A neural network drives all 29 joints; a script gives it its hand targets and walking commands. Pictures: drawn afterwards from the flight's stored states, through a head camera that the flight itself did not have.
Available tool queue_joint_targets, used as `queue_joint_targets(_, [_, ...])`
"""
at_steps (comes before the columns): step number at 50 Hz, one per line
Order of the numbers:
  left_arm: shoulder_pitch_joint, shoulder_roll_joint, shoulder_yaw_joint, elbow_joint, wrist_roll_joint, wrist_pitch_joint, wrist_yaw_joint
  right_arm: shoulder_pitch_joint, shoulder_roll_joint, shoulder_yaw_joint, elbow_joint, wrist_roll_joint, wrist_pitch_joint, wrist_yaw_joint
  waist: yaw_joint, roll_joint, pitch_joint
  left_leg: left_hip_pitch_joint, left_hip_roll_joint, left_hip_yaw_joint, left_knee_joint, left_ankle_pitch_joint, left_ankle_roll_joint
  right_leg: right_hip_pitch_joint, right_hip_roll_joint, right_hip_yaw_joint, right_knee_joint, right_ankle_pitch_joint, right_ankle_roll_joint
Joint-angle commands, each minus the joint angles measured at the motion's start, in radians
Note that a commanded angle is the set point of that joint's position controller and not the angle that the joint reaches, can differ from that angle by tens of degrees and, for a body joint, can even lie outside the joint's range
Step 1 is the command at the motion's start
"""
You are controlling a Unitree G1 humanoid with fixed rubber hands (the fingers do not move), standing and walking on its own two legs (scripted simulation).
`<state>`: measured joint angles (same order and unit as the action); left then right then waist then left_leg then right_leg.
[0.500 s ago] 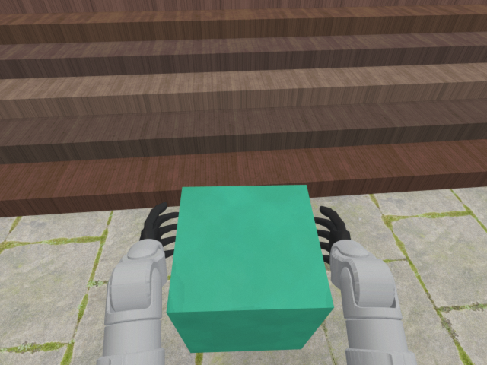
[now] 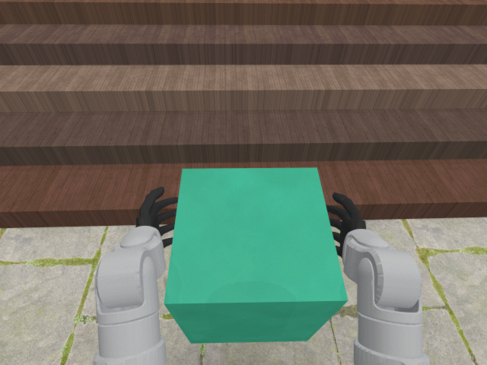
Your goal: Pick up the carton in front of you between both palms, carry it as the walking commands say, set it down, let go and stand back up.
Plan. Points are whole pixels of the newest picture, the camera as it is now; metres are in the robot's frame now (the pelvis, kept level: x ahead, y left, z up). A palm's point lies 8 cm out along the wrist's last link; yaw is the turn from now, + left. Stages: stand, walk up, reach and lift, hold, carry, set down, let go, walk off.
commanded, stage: carry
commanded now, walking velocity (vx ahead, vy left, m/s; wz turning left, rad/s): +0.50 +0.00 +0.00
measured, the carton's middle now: (249, 261) +0.27 +0.01 +0.02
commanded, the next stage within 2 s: none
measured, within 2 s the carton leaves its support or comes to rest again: neither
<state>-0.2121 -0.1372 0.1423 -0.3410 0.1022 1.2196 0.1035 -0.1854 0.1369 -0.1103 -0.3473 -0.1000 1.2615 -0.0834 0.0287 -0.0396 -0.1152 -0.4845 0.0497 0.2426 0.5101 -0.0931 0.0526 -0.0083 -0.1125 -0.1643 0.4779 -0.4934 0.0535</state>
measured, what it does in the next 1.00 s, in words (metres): walks ahead: right foot, then left foot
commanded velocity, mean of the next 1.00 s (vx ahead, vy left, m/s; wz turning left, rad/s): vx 0.50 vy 0.00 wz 0.00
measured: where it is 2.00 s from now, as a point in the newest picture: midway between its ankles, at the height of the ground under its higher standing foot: (247, 134)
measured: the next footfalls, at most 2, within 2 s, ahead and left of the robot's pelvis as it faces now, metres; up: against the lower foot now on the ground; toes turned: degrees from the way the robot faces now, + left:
right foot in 0.46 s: +0.48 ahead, -0.10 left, +0.00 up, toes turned -11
left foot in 0.92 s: +0.76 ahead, +0.09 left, +0.00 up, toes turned +7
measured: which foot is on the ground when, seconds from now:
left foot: down 0.00-0.48, up 0.50-0.90, down 0.92-1.00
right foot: down 0.00-0.00, up 0.02-0.44, down 0.46-0.90, up 0.92-1.00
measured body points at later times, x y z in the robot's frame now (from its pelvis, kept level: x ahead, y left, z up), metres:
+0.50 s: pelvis +0.33 -0.01 +0.00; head +0.34 -0.02 +0.45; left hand +0.63 +0.15 +0.13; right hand +0.63 -0.16 +0.12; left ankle +0.12 +0.09 -0.69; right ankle +0.44 -0.09 -0.72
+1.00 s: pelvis +0.64 +0.02 +0.00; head +0.69 +0.03 +0.44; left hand +1.05 +0.17 +0.14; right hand +1.03 -0.14 +0.14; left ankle +0.72 +0.08 -0.72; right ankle +0.49 -0.09 -0.62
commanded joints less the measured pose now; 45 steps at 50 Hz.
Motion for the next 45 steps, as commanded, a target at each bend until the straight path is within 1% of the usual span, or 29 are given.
queue_joint_targets(1, [-0.446,-0.849,-0.739,-0.021,-0.429,0.049,-0.274,-0.453,0.810,0.647,-0.010,0.340,-0.025,0.222,-0.060,0.328,-0.304,0.772,0.390,-0.702,-0.276,-0.387,0.152,-0.602,0.108,-0.035,0.627,0.085,-0.004])
queue_joint_targets(2, [-0.449,-0.861,-0.741,-0.007,-0.431,0.045,-0.277,-0.451,0.840,0.657,-0.019,0.355,-0.029,0.223,-0.051,0.296,-0.289,0.756,0.420,-0.781,-0.310,-0.277,0.194,-0.705,0.074,0.104,0.764,0.016,-0.036])
queue_joint_targets(3, [-0.462,-0.888,-0.742,-0.017,-0.436,0.035,-0.281,-0.471,0.873,0.668,-0.045,0.366,-0.037,0.225,-0.050,0.232,-0.282,0.721,0.391,-0.684,-0.281,-0.133,0.183,-0.729,0.026,0.137,0.812,0.043,-0.063])
queue_joint_targets(4, [-0.463,-0.914,-0.747,-0.028,-0.435,0.022,-0.284,-0.495,0.908,0.680,-0.070,0.372,-0.048,0.228,-0.050,0.137,-0.280,0.683,0.363,-0.589,-0.260,-0.047,0.157,-0.731,-0.009,0.152,0.800,0.090,-0.079])
queue_joint_targets(5, [-0.457,-0.932,-0.753,-0.039,-0.429,0.009,-0.283,-0.517,0.938,0.698,-0.095,0.382,-0.059,0.230,-0.047,0.080,-0.271,0.627,0.341,-0.501,-0.270,0.013,0.125,-0.704,-0.033,0.162,0.738,0.154,-0.083])
queue_joint_targets(6, [-0.442,-0.944,-0.759,-0.051,-0.418,-0.003,-0.279,-0.524,0.958,0.711,-0.116,0.391,-0.069,0.233,-0.044,0.083,-0.275,0.596,0.311,-0.421,-0.287,0.036,0.096,-0.666,-0.039,0.155,0.671,0.192,-0.080])
queue_joint_targets(7, [-0.436,-0.966,-0.763,-0.053,-0.412,-0.012,-0.276,-0.532,0.962,0.720,-0.128,0.399,-0.076,0.236,-0.045,0.110,-0.277,0.585,0.295,-0.370,-0.295,0.057,0.087,-0.645,-0.025,0.131,0.619,0.208,-0.078])
queue_joint_targets(9, [-0.380,-0.972,-0.765,-0.053,-0.392,-0.030,-0.264,-0.508,0.950,0.740,-0.154,0.420,-0.081,0.245,-0.046,0.130,-0.265,0.597,0.269,-0.296,-0.304,0.099,0.088,-0.652,-0.006,0.097,0.520,0.237,-0.071])
queue_joint_targets(14, [-0.325,-0.920,-0.758,-0.083,-0.353,-0.034,-0.239,-0.466,0.873,0.742,-0.181,0.432,-0.073,0.262,-0.046,0.166,-0.179,0.618,0.203,-0.156,-0.300,0.252,0.081,-0.655,0.028,0.013,0.218,0.368,-0.056])
queue_joint_targets(18, [-0.390,-0.853,-0.753,-0.162,-0.383,0.003,-0.236,-0.492,0.798,0.716,-0.231,0.424,-0.045,0.247,-0.051,0.191,-0.098,0.587,0.181,-0.091,-0.297,0.308,0.061,-0.557,0.063,-0.053,0.061,0.474,-0.079])
queue_joint_targets(20, [-0.424,-0.811,-0.743,-0.186,-0.399,0.030,-0.236,-0.513,0.756,0.701,-0.252,0.414,-0.024,0.234,-0.048,0.197,-0.100,0.599,0.179,-0.062,-0.228,0.424,0.046,-0.460,0.080,-0.071,0.019,0.492,-0.098])
queue_joint_targets(21, [-0.433,-0.786,-0.734,-0.188,-0.403,0.043,-0.236,-0.532,0.730,0.694,-0.261,0.409,-0.011,0.228,-0.039,0.198,-0.129,0.596,0.167,-0.032,-0.135,0.499,0.030,-0.364,0.110,-0.100,-0.006,0.472,-0.101])
queue_joint_targets(22, [-0.443,-0.763,-0.724,-0.182,-0.403,0.055,-0.236,-0.549,0.702,0.689,-0.266,0.405,0.004,0.221,-0.025,0.171,-0.176,0.542,0.129,0.013,0.016,0.522,0.005,-0.202,0.157,-0.142,-0.035,0.415,-0.104])
queue_joint_targets(23, [-0.463,-0.731,-0.710,-0.179,-0.404,0.068,-0.236,-0.580,0.667,0.681,-0.265,0.401,0.018,0.214,0.004,0.123,-0.244,0.397,0.104,0.007,0.207,0.351,-0.016,0.009,0.092,-0.057,-0.017,0.327,-0.107])
queue_joint_targets(24, [-0.505,-0.683,-0.687,-0.161,-0.396,0.079,-0.236,-0.628,0.658,0.682,-0.273,0.406,0.038,0.207,0.018,-0.092,-0.343,0.109,0.027,-0.029,0.525,0.059,-0.057,0.242,-0.200,0.395,-0.073,0.124,-0.231])
queue_joint_targets(25, [-0.515,-0.680,-0.684,-0.129,-0.406,0.086,-0.234,-0.667,0.651,0.675,-0.266,0.411,0.052,0.205,0.048,-0.278,-0.343,-0.136,-0.095,-0.116,0.732,-0.382,-0.063,0.321,-0.306,0.716,-0.233,0.164,-0.324])
queue_joint_targets(26, [-0.556,-0.685,-0.691,-0.150,-0.422,0.095,-0.233,-0.704,0.667,0.672,-0.235,0.414,0.057,0.202,0.031,-0.203,-0.315,-0.209,-0.034,-0.223,0.865,-0.394,-0.025,0.304,-0.302,0.620,-0.211,0.285,-0.319])
queue_joint_targets(27, [-0.592,-0.715,-0.698,-0.150,-0.434,0.099,-0.233,-0.734,0.681,0.659,-0.226,0.415,0.058,0.201,0.027,-0.118,-0.318,-0.220,0.004,-0.248,0.870,-0.345,-0.002,0.253,-0.267,0.528,-0.179,0.409,-0.297])
queue_joint_targets(28, [-0.650,-0.736,-0.706,-0.156,-0.445,0.101,-0.234,-0.771,0.697,0.653,-0.212,0.413,0.057,0.199,0.016,-0.021,-0.295,-0.209,0.040,-0.261,0.811,-0.277,0.007,0.178,-0.245,0.429,-0.171,0.487,-0.258])
queue_joint_targets(29, [-0.700,-0.749,-0.710,-0.154,-0.455,0.102,-0.234,-0.794,0.704,0.646,-0.194,0.412,0.056,0.196,0.010,-0.001,-0.288,-0.180,0.060,-0.262,0.740,-0.234,0.006,0.120,-0.225,0.358,-0.185,0.504,-0.229])
queue_joint_targets(30, [-0.740,-0.755,-0.713,-0.139,-0.463,0.102,-0.236,-0.825,0.706,0.645,-0.175,0.406,0.055,0.190,0.009,-0.016,-0.296,-0.150,0.061,-0.248,0.692,-0.211,0.002,0.092,-0.208,0.302,-0.194,0.491,-0.213])
queue_joint_targets(31, [-0.774,-0.752,-0.713,-0.118,-0.472,0.103,-0.238,-0.850,0.705,0.644,-0.148,0.400,0.055,0.184,0.008,-0.039,-0.298,-0.144,0.052,-0.228,0.651,-0.201,-0.001,0.074,-0.194,0.264,-0.202,0.485,-0.214])
queue_joint_targets(35, [-0.914,-0.715,-0.686,0.027,-0.496,0.105,-0.240,-0.979,0.682,0.629,-0.019,0.392,0.055,0.158,0.011,-0.071,-0.248,-0.194,0.043,-0.175,0.426,-0.125,-0.022,0.054,-0.157,0.170,-0.236,0.484,-0.246])
queue_joint_targets(38, [-0.993,-0.726,-0.643,0.142,-0.501,0.106,-0.236,-1.066,0.692,0.596,0.082,0.404,0.060,0.151,0.027,-0.076,-0.212,-0.187,0.020,-0.125,0.239,-0.045,-0.018,0.072,-0.116,0.107,-0.206,0.566,-0.241])
queue_joint_targets(40, [-1.054,-0.750,-0.613,0.209,-0.502,0.105,-0.233,-1.142,0.717,0.577,0.139,0.422,0.061,0.154,0.032,-0.083,-0.198,-0.146,-0.006,-0.096,0.145,-0.003,-0.006,0.076,-0.099,0.072,-0.166,0.638,-0.227])
queue_joint_targets(42, [-1.121,-0.773,-0.588,0.269,-0.498,0.104,-0.228,-1.227,0.733,0.555,0.188,0.440,0.060,0.156,0.029,-0.126,-0.218,-0.051,-0.038,-0.073,0.103,0.028,0.019,0.058,-0.092,0.026,-0.080,0.740,-0.206])
queue_joint_targets(43, [-1.156,-0.787,-0.576,0.297,-0.500,0.104,-0.225,-1.265,0.741,0.540,0.216,0.449,0.060,0.157,0.003,-0.122,-0.238,0.030,-0.060,-0.058,0.074,0.034,0.030,0.039,-0.087,0.005,-0.007,0.829,-0.187])
queue_joint_targets(44, [-1.194,-0.804,-0.565,0.321,-0.504,0.105,-0.221,-1.282,0.752,0.523,0.246,0.455,0.058,0.158,-0.045,-0.080,-0.285,0.188,-0.092,-0.008,0.011,0.067,0.032,-0.002,-0.056,-0.048,0.145,0.867,-0.154])
queue_joint_targets(45, [-1.222,-0.814,-0.553,0.342,-0.506,0.106,-0.218,-1.292,0.754,0.502,0.272,0.462,0.057,0.162,-0.094,0.008,-0.355,0.404,-0.088,-0.015,-0.039,0.064,0.028,-0.103,-0.009,-0.062,0.344,0.755,-0.124])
